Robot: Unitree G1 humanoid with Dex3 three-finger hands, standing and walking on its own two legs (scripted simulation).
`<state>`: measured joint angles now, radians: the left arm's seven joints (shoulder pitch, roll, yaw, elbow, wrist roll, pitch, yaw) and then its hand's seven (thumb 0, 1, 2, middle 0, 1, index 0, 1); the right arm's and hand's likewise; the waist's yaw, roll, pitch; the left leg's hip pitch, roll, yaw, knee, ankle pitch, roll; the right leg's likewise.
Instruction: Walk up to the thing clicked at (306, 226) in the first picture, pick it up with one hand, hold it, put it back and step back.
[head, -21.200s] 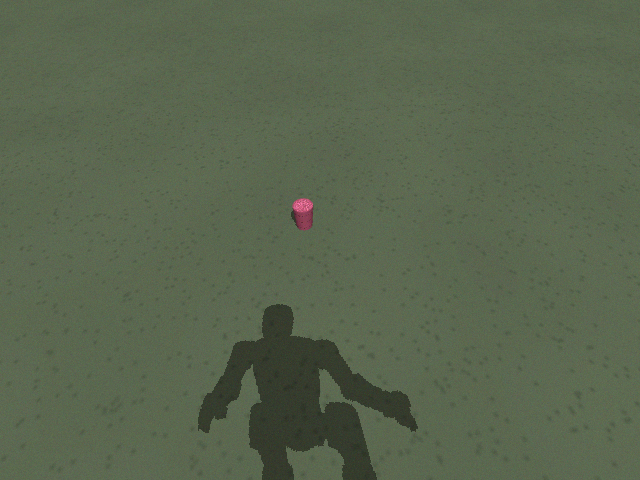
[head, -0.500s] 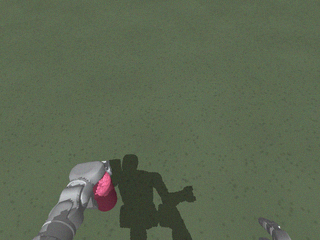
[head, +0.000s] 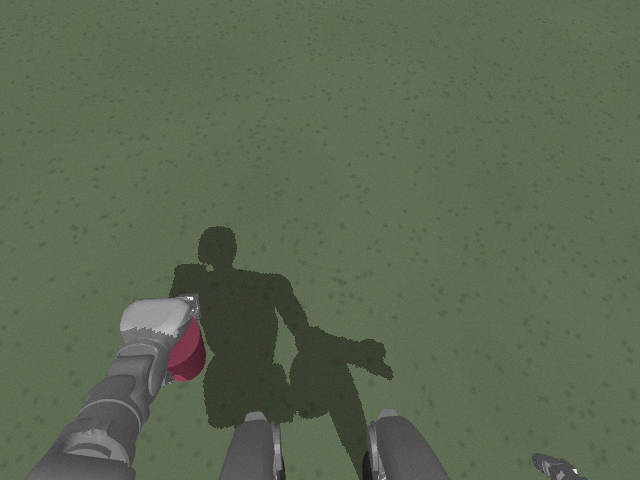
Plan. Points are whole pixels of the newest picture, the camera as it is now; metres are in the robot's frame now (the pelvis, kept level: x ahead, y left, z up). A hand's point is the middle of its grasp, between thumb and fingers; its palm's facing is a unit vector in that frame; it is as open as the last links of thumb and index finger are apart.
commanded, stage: crouch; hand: left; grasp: from above
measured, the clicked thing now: (177, 350) +0.33 +0.23 -0.20
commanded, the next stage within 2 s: lower in 1.28 s
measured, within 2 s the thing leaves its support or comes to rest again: neither
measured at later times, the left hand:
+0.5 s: hand (199, 349) +0.37 +0.24 -0.35, palm faces -0.52 -0.01 -0.86, open 11.1 cm
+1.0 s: hand (205, 346) +0.40 +0.25 -0.44, palm faces -0.47 -0.02 -0.88, open 11.1 cm
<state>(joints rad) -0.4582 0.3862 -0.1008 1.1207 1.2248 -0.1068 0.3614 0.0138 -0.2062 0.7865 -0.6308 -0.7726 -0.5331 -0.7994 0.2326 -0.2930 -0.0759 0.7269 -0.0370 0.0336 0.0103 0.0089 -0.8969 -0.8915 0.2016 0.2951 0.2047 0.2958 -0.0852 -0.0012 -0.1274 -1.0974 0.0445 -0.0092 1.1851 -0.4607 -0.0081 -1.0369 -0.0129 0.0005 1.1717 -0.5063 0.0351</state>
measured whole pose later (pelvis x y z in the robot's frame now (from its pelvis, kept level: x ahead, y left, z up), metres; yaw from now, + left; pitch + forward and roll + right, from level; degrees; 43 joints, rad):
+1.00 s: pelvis -0.04 +0.00 -0.25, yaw -6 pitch +38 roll -6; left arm -0.78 0.60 0.11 1.28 1.23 -0.11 0.41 0.01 -0.20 0.79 -0.61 -0.79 -0.52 -0.81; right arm 0.15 -0.26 -0.02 0.75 -0.13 -0.09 0.10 0.01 -0.91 -0.90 0.20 0.30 0.20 0.30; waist -0.19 0.01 -0.13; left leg -2.12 0.06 -0.11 2.12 -0.66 -0.02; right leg -2.03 0.03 -0.04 2.08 -0.72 0.04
